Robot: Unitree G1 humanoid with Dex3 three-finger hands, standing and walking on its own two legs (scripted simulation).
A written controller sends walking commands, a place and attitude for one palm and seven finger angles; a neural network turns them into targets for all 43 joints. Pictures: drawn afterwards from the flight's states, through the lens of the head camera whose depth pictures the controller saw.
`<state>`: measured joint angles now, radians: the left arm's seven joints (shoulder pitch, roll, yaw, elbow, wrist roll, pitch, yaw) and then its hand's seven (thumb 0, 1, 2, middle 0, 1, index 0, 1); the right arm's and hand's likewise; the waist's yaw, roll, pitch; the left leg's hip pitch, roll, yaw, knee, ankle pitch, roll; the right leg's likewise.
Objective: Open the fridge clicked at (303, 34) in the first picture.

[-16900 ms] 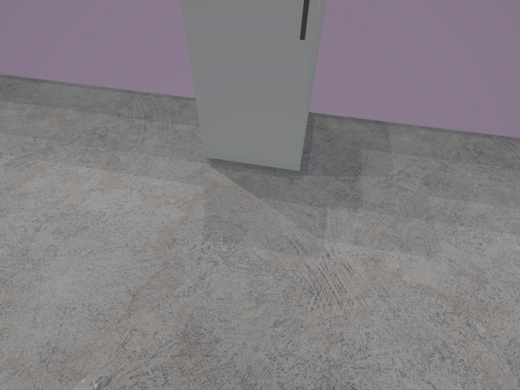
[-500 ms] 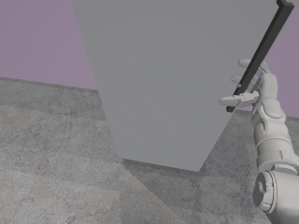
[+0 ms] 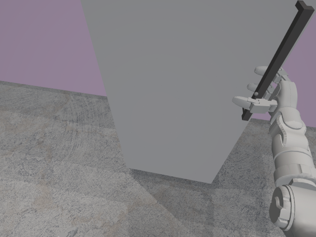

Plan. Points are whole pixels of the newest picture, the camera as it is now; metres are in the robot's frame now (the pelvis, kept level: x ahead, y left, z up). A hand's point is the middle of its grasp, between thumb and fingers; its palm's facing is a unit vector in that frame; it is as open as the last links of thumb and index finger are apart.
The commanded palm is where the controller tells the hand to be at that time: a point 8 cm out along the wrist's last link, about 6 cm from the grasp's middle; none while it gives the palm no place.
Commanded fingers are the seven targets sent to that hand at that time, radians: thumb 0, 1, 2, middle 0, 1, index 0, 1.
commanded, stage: grip the handle and tug to test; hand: right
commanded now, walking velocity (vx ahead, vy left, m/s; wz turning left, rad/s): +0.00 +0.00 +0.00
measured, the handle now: (266, 73) +0.51 -0.21 +0.17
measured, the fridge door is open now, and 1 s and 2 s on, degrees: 0 1 23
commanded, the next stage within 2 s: pull the door a little, standing still in 1.12 s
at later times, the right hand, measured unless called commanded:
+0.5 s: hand (256, 92) +0.46 -0.18 +0.14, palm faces +0.10 +1.00 +0.00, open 5.4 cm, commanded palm +0.43 -0.23 +0.14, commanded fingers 0.00 -0.90 -0.90 0.45 1.40 0.45 1.40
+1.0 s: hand (255, 94) +0.46 -0.18 +0.14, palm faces +0.10 +1.00 +0.01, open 5.5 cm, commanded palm +0.41 -0.23 +0.14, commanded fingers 0.00 -0.90 -0.90 0.45 1.40 0.45 1.40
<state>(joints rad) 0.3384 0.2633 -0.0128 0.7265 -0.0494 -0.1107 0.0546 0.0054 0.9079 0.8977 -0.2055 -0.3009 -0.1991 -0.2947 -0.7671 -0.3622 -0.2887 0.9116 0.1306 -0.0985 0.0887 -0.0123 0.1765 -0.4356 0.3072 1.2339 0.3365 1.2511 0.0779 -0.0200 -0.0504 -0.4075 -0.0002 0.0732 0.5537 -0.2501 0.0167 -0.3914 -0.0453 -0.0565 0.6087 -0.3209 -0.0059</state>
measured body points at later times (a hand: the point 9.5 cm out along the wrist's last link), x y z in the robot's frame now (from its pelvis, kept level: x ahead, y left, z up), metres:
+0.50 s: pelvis +0.00 +0.00 +0.00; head +0.04 +0.00 +0.45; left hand +0.07 +0.26 -0.11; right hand +0.45 -0.24 +0.14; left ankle +0.02 +0.11 -0.73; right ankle -0.01 -0.11 -0.73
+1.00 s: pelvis +0.01 -0.01 +0.00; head +0.03 -0.01 +0.45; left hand +0.08 +0.26 -0.11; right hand +0.44 -0.24 +0.14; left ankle +0.02 +0.11 -0.73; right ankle -0.01 -0.11 -0.73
